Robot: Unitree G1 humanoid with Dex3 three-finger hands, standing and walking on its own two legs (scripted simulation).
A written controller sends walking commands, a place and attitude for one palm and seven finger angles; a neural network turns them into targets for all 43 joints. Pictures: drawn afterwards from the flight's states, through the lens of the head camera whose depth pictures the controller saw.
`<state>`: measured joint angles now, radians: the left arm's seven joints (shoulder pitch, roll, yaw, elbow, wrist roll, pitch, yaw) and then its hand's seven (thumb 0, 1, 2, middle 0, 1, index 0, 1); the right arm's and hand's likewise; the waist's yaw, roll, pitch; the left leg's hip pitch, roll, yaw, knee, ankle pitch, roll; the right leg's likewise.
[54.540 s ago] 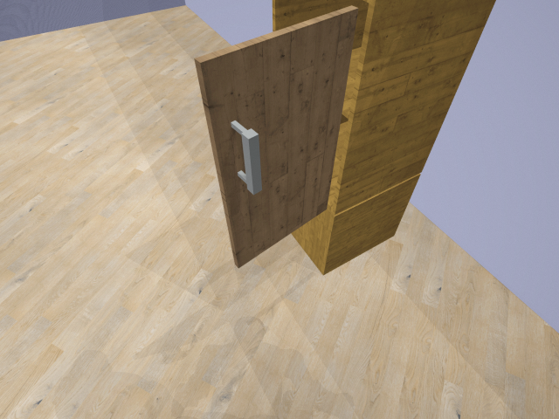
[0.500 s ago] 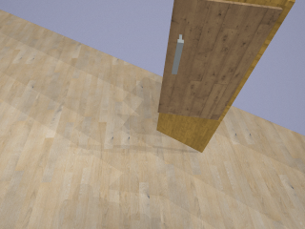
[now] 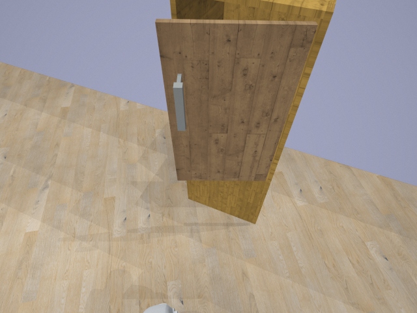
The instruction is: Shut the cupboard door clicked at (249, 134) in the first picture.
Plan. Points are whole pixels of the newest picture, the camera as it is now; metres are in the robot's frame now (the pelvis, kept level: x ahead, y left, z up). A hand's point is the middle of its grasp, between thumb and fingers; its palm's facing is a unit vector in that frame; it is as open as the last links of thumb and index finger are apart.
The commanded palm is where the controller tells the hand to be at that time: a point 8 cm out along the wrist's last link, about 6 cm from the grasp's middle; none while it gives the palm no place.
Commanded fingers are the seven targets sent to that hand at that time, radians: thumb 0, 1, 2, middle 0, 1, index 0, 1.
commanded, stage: take the last steps up to it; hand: left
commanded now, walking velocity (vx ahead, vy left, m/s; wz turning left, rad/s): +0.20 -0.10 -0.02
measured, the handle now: (180, 103) +0.60 +0.09 +0.05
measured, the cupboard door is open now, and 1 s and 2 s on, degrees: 23 23 23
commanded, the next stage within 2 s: come to a stop and stand still in 0.14 s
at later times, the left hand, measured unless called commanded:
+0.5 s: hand (156, 285) +0.21 +0.13 -0.18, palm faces -0.01 -0.97 -0.24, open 7.3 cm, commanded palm none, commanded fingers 0.00 0.90 0.90 -0.20 -0.30 -0.20 -0.30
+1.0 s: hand (130, 299) +0.19 +0.19 -0.18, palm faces +0.06 -0.97 -0.23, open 7.3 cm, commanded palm none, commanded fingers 0.00 0.90 0.90 -0.20 -0.30 -0.20 -0.30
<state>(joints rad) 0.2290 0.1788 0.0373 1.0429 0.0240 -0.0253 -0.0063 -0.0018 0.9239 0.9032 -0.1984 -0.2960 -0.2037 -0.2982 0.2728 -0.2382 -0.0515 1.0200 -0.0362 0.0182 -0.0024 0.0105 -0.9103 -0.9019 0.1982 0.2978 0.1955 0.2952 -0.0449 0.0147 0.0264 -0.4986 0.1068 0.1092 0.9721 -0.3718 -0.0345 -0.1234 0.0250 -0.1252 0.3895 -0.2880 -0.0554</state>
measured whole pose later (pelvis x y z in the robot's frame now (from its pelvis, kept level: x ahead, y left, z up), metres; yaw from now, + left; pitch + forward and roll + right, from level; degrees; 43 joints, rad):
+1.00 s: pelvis +0.15 -0.02 +0.00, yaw +1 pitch +0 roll -1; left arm 0.20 0.25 0.05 1.02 0.01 0.06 0.03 0.00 0.91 0.90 -0.20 -0.30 -0.20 -0.30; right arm 0.13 -0.16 0.00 0.95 -0.03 0.02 -0.03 0.00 -0.91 -0.90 0.20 0.30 0.20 0.30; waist 0.02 -0.04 0.08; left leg -0.25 0.02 0.05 0.50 -0.26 0.03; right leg -0.37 0.01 0.03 0.94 -0.48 0.04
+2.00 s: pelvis +0.15 -0.03 -0.01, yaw +0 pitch -1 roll +0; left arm 0.32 0.15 -0.01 1.08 0.01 -0.02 0.05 0.00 0.92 0.90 -0.20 -0.30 -0.20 -0.30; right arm 0.27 -0.17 0.00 1.05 -0.02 -0.02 -0.03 0.02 -0.95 -0.90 0.20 0.30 0.20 0.30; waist 0.00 0.01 0.00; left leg -0.23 0.00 0.05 0.54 -0.30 0.02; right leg -0.15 0.00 0.02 0.52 -0.36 0.00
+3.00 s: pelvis +0.18 -0.08 -0.01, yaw -1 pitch +0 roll +0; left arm 0.34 0.12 -0.01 1.11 0.01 0.00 0.04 0.00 0.91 0.90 -0.20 -0.30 -0.20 -0.30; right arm 0.19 -0.13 0.00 1.08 -0.01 -0.01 -0.06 0.01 -0.94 -0.90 0.20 0.30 0.20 0.30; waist 0.03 -0.06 0.04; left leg -0.22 0.00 0.11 0.54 -0.32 0.05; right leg -0.12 0.06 -0.10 0.47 -0.35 -0.06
